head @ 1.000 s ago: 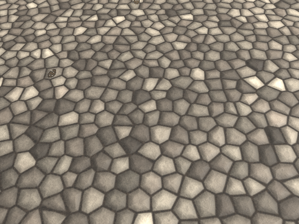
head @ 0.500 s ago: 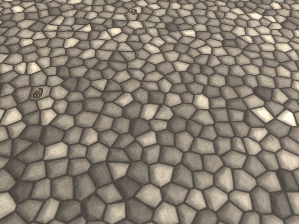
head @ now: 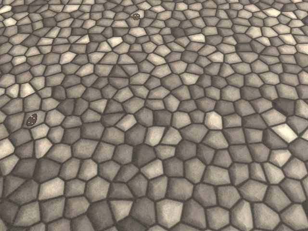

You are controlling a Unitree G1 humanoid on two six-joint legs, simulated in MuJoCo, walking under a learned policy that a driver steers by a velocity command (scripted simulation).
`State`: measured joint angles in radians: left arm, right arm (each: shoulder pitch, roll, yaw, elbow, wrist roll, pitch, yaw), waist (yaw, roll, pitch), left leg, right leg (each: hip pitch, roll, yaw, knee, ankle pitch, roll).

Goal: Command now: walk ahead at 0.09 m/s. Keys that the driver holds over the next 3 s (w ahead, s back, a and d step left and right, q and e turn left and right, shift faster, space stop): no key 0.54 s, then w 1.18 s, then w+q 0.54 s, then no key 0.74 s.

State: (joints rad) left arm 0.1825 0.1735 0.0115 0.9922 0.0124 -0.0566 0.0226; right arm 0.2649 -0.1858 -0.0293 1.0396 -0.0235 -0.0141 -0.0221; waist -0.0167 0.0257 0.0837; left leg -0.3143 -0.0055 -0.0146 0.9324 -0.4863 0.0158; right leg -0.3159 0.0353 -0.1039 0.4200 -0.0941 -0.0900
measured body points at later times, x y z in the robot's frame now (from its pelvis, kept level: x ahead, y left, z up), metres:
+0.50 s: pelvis +0.03 +0.03 +0.01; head +0.03 +0.03 +0.46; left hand +0.03 +0.25 -0.15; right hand +0.01 -0.19 -0.15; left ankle +0.02 +0.13 -0.74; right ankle +0.09 -0.07 -0.74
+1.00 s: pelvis +0.16 -0.01 +0.01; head +0.16 -0.03 +0.46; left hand +0.11 +0.22 -0.14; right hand +0.18 -0.25 -0.15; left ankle +0.11 +0.11 -0.66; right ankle +0.12 -0.08 -0.74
